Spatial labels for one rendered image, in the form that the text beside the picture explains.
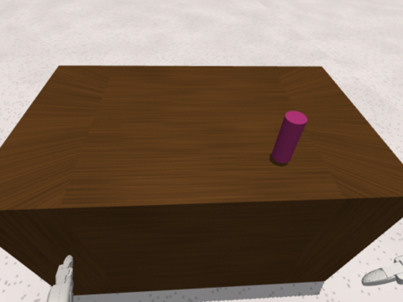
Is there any can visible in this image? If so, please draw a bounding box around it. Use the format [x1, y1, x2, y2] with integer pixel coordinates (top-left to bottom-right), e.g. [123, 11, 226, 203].
[272, 111, 307, 163]

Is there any left robot hand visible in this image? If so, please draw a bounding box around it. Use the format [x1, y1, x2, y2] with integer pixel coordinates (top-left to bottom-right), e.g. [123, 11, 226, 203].
[47, 255, 74, 302]

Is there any right robot hand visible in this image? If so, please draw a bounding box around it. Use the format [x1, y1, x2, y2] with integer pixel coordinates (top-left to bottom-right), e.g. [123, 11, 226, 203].
[361, 255, 403, 286]

